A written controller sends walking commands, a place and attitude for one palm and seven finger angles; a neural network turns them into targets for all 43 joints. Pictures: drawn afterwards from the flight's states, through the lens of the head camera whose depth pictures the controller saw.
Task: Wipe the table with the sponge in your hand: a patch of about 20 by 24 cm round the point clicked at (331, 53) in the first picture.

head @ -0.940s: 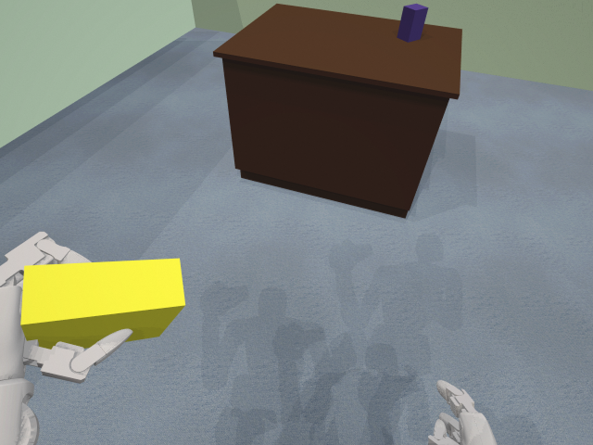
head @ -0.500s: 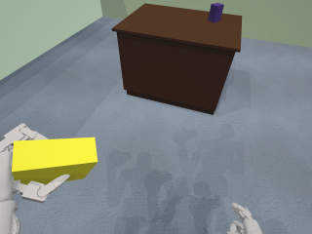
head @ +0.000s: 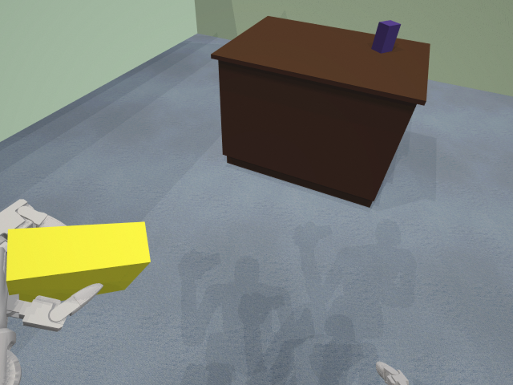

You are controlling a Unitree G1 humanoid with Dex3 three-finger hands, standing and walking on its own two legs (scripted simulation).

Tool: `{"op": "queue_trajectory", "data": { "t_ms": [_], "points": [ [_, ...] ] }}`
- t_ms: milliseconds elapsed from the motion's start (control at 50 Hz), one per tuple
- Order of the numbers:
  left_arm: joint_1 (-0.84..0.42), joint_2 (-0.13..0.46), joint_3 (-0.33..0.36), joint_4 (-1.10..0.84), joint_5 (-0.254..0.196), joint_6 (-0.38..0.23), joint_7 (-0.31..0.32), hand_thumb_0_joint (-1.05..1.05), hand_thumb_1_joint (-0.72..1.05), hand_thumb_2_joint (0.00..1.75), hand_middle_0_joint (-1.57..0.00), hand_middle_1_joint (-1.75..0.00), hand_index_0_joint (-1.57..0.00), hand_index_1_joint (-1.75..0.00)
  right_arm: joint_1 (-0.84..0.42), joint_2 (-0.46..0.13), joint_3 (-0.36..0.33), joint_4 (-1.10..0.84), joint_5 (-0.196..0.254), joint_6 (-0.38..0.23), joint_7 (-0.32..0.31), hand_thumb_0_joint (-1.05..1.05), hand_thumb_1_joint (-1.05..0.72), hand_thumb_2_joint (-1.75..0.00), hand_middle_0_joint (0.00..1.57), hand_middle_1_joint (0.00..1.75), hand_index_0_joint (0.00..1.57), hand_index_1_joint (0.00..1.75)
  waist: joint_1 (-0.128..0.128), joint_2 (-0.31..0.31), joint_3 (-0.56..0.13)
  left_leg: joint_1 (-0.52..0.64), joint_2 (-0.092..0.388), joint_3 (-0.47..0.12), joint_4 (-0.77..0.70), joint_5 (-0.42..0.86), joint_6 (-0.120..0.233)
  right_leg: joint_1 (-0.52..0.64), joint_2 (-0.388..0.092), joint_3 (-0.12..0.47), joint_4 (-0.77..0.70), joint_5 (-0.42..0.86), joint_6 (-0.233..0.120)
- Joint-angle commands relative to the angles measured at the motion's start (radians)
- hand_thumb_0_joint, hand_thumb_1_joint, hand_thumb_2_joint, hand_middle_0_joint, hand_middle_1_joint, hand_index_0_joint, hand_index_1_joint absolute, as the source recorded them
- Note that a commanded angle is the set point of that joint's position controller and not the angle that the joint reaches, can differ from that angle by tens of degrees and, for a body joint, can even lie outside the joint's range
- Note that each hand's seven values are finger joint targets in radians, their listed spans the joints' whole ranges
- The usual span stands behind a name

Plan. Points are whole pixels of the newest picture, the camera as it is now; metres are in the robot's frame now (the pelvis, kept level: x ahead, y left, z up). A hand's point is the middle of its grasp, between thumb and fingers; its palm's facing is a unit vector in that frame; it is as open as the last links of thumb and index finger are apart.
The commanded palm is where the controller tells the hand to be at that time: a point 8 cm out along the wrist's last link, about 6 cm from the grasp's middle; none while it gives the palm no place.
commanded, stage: walk to a spot facing it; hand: left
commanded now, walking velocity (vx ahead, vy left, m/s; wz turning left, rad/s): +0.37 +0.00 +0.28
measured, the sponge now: (98, 263) +0.23 +0.21 +0.14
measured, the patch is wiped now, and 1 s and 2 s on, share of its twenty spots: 0.00 0.00 0.00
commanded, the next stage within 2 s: none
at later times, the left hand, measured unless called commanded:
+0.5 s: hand (86, 208) +0.30 +0.25 +0.17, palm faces +0.57 -0.73 -0.39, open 9.5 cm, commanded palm +0.25 +0.27 +0.19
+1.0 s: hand (157, 156) +0.42 +0.19 +0.16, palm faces +0.57 -0.67 -0.47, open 9.5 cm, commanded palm +0.35 +0.22 +0.19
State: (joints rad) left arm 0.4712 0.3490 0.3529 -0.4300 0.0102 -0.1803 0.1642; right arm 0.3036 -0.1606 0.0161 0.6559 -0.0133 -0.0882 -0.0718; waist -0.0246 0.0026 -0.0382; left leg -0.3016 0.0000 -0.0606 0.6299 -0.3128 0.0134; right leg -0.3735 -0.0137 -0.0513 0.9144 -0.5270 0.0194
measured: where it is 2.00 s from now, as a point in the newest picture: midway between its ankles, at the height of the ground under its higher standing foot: (259, 319)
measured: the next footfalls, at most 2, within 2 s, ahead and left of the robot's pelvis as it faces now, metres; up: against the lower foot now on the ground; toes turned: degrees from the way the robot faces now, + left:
right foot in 0.12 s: +0.07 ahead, -0.13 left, +0.00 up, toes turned -4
left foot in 0.46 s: +0.20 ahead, +0.12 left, +0.00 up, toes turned +19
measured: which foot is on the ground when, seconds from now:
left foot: down 0.00-0.12, up 0.14-0.44, down 0.46-0.80, up 0.82-1.00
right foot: up 0.00-0.10, down 0.12-0.46, up 0.48-0.78, down 0.80-1.00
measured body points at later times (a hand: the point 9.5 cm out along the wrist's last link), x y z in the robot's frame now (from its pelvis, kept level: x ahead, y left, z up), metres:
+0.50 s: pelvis +0.12 -0.02 -0.01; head +0.15 -0.02 +0.44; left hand +0.26 +0.28 +0.19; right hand +0.34 -0.25 -0.08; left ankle +0.17 +0.11 -0.73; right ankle +0.04 -0.13 -0.71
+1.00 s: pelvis +0.27 -0.10 +0.01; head +0.31 -0.12 +0.45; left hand +0.39 +0.22 +0.19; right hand +0.49 -0.30 -0.11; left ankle +0.24 +0.04 -0.62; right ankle +0.31 -0.18 -0.73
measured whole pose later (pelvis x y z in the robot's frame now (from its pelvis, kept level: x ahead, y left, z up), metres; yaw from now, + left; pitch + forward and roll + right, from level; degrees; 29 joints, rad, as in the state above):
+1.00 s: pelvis +0.27 -0.10 +0.01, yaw +16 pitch -2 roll +2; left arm 0.45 0.31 0.31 -0.41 0.00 -0.18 0.12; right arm 0.19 -0.26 -0.03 0.68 0.00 -0.04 -0.06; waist 0.00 0.03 0.09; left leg -0.57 0.08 0.07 1.27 -0.33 -0.02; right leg -0.25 -0.12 -0.24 0.58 -0.29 -0.04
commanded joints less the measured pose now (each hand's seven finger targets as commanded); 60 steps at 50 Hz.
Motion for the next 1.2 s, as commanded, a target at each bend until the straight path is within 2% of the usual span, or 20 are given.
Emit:
{"op": "queue_trajectory", "data": {
  "t_ms": [0,60,80,100,120,180,260,400,420,460,480,600,720,760,780,800,860,940,1100,1180],
  "points": [
    [-0.111,0.141,0.046,-0.296,-0.013,-0.082,0.005,0.00,0.10,1.30,-1.20,-1.60,-1.20,-1.60,-0.122,-0.159,-0.046,-0.147,-0.004,-0.069,0.006,0.00,-0.90,-0.90,0.20,0.30,0.20,0.30,0.012,0.257,0.007,0.043,0.199,-0.264,-0.286,0.069,0.170,0.009,0.006,-0.051,-0.183,0.024,0.003],
    [-0.082,0.151,0.063,-0.287,-0.016,-0.079,-0.001,0.00,0.10,1.30,-1.20,-1.60,-1.20,-1.60,-0.145,-0.147,-0.041,-0.153,-0.001,-0.058,0.008,0.00,-0.90,-0.90,0.20,0.30,0.20,0.30,0.028,0.208,-0.036,-0.094,0.145,-0.148,-0.176,0.054,0.109,0.282,0.002,-0.071,-0.468,0.142,-0.014],
    [-0.067,0.171,0.081,-0.275,-0.012,-0.078,0.000,0.00,0.10,1.30,-1.20,-1.60,-1.20,-1.60,-0.138,-0.137,-0.043,-0.154,0.001,-0.051,0.010,0.00,-0.90,-0.90,0.20,0.30,0.20,0.30,0.031,0.087,-0.067,-0.215,0.108,-0.070,-0.033,0.039,0.079,0.429,-0.090,0.041,-0.531,0.152,-0.059],
    [-0.058,0.209,0.108,-0.263,-0.011,-0.070,0.002,0.00,0.10,1.30,-1.20,-1.60,-1.20,-1.60,-0.137,-0.118,-0.049,-0.162,0.005,-0.040,0.012,0.00,-0.90,-0.90,0.20,0.30,0.20,0.30,0.031,-0.176,-0.086,-0.391,0.008,0.067,0.249,-0.064,0.030,0.535,-0.302,0.362,-0.616,0.098,-0.148],
    [-0.090,0.228,0.128,-0.266,-0.031,-0.070,0.006,0.00,0.10,1.30,-1.20,-1.60,-1.20,-1.60,-0.173,-0.137,-0.054,-0.172,0.008,-0.039,0.005,0.00,-0.90,-0.90,0.20,0.30,0.20,0.30,0.035,-0.253,-0.047,-0.495,-0.011,0.083,0.490,-0.211,-0.004,0.508,-0.459,0.538,-0.665,0.178,-0.216],
    [-0.017,0.225,0.156,-0.227,-0.020,-0.086,0.001,0.00,0.10,1.30,-1.20,-1.60,-1.20,-1.60,-0.170,-0.139,-0.056,-0.158,0.005,-0.022,0.008,0.00,-0.90,-0.90,0.20,0.30,0.20,0.30,0.028,-0.086,0.025,-0.462,0.095,0.024,0.539,-0.109,-0.026,0.353,-0.398,0.365,-0.635,0.229,-0.224],
    [-0.058,0.201,0.142,-0.254,-0.027,-0.109,0.000,0.00,0.10,1.30,-1.20,-1.60,-1.20,-1.60,-0.198,-0.112,-0.036,-0.181,0.004,0.005,0.003,0.00,-0.90,-0.90,0.20,0.30,0.20,0.30,0.030,-0.157,0.029,-0.281,0.102,0.154,0.237,-0.040,-0.021,0.259,-0.303,0.075,-0.604,0.448,-0.166],
    [-0.116,0.170,0.081,-0.312,-0.029,-0.084,0.036,0.00,0.10,1.30,-1.20,-1.60,-1.20,-1.60,-0.149,-0.127,-0.070,-0.211,0.008,-0.023,-0.018,0.00,-0.90,-0.90,0.20,0.30,0.20,0.30,0.016,-0.082,-0.099,0.168,-0.024,0.335,-0.155,0.141,0.012,0.237,-0.219,-0.063,-0.237,0.798,-0.086],
    [-0.132,0.179,0.087,-0.352,-0.030,-0.097,0.038,0.00,0.10,1.30,-1.20,-1.60,-1.20,-1.60,-0.139,-0.140,-0.076,-0.219,0.012,-0.023,-0.022,0.00,-0.90,-0.90,0.20,0.30,0.20,0.30,-0.008,0.004,-0.160,0.358,0.043,0.225,-0.161,0.199,0.053,0.115,-0.195,-0.089,-0.057,0.744,-0.044],
    [-0.137,0.179,0.083,-0.406,-0.028,-0.110,0.047,0.00,0.10,1.30,-1.20,-1.60,-1.20,-1.60,-0.144,-0.145,-0.066,-0.227,0.016,-0.028,-0.004,0.00,-0.90,-0.90,0.20,0.30,0.20,0.30,0.010,0.298,-0.196,0.569,0.438,-0.398,-0.244,0.520,0.269,-0.257,-0.026,-0.027,0.367,-0.079,-0.003],
    [-0.156,0.222,0.104,-0.356,-0.019,-0.105,0.044,0.00,0.10,1.30,-1.20,-1.60,-1.20,-1.60,-0.148,-0.158,-0.068,-0.215,0.019,-0.029,0.009,0.00,-0.90,-0.90,0.20,0.30,0.20,0.30,0.000,0.176,-0.122,0.479,0.461,-0.433,-0.285,0.441,0.286,-0.319,-0.047,0.048,0.437,-0.078,-0.014],
    [-0.013,0.188,0.149,-0.441,-0.042,-0.100,0.016,0.00,0.10,1.30,-1.20,-1.60,-1.20,-1.60,-0.176,-0.134,-0.068,-0.197,0.027,-0.053,0.018,0.00,-0.90,-0.90,0.20,0.30,0.20,0.30,0.046,0.284,-0.022,0.073,0.309,0.000,-0.351,0.085,0.169,-0.134,-0.128,-0.031,0.080,0.136,0.016],
    [-0.042,0.133,0.111,-0.184,-0.038,-0.087,-0.004,0.00,0.10,1.30,-1.20,-1.60,-1.20,-1.60,-0.158,-0.141,-0.070,-0.174,0.022,-0.050,0.000,0.00,-0.90,-0.90,0.20,0.30,0.20,0.30,0.045,0.161,0.004,-0.129,0.241,0.135,-0.191,-0.229,0.091,0.216,-0.040,-0.181,-0.265,0.241,0.041],
    [-0.100,0.160,0.100,-0.155,-0.029,-0.061,-0.001,0.00,0.10,1.30,-1.20,-1.60,-1.20,-1.60,-0.152,-0.112,-0.063,-0.176,0.032,-0.037,-0.008,0.00,-0.90,-0.90,0.20,0.30,0.20,0.30,0.051,-0.132,-0.025,-0.226,0.118,0.216,0.222,-0.239,0.039,0.312,-0.155,0.026,-0.477,0.074,-0.016],
    [-0.106,0.223,0.141,-0.127,-0.020,-0.046,0.005,0.00,0.10,1.30,-1.20,-1.60,-1.20,-1.60,-0.189,-0.098,-0.059,-0.197,0.026,-0.033,-0.007,0.00,-0.90,-0.90,0.20,0.30,0.20,0.30,0.076,-0.463,-0.018,-0.455,0.010,0.195,0.566,-0.313,0.004,0.386,-0.403,0.510,-0.640,0.069,-0.143],
    [-0.148,0.243,0.154,-0.141,-0.029,-0.048,0.005,0.00,0.10,1.30,-1.20,-1.60,-1.20,-1.60,-0.222,-0.123,-0.054,-0.185,0.018,-0.038,-0.005,0.00,-0.90,-0.90,0.20,0.30,0.20,0.30,0.071,-0.373,-0.016,-0.478,0.043,0.050,0.708,-0.252,-0.002,0.357,-0.489,0.597,-0.707,0.074,-0.182],
    [-0.185,0.227,0.126,-0.207,-0.021,-0.083,-0.016,0.00,0.10,1.30,-1.20,-1.60,-1.20,-1.60,-0.226,-0.130,-0.051,-0.147,0.016,-0.025,0.004,0.00,-0.90,-0.90,0.20,0.30,0.20,0.30,0.041,-0.155,0.016,-0.447,0.111,0.036,0.779,-0.068,-0.030,0.276,-0.417,0.371,-0.656,0.143,-0.169],
    [-0.182,0.236,0.132,-0.321,-0.017,-0.106,-0.004,0.00,0.10,1.30,-1.20,-1.60,-1.20,-1.60,-0.230,-0.143,-0.058,-0.148,0.015,-0.005,0.010,0.00,-0.90,-0.90,0.20,0.30,0.20,0.30,0.023,-0.136,-0.013,-0.382,0.118,0.091,0.621,0.016,-0.041,0.277,-0.360,0.070,-0.652,0.307,-0.142],
    [0.076,0.204,0.197,-0.340,-0.045,-0.095,0.039,0.00,0.10,1.30,-1.20,-1.60,-1.20,-1.60,-0.171,-0.119,-0.078,-0.235,0.013,0.002,0.022,0.00,-0.90,-0.90,0.20,0.30,0.20,0.30,0.073,-0.136,-0.064,-0.272,0.078,0.253,0.074,0.007,-0.023,0.437,-0.345,-0.008,-0.562,0.626,-0.165],
    [-0.007,0.180,0.159,-0.344,-0.047,-0.087,0.049,0.00,0.10,1.30,-1.20,-1.60,-1.20,-1.60,-0.114,-0.135,-0.089,-0.234,0.015,0.011,0.007,0.00,-0.90,-0.90,0.20,0.30,0.20,0.30,0.021,-0.101,-0.101,0.011,0.024,0.306,-0.117,0.090,-0.009,0.323,-0.302,-0.100,-0.358,0.587,-0.113]
  ]
}}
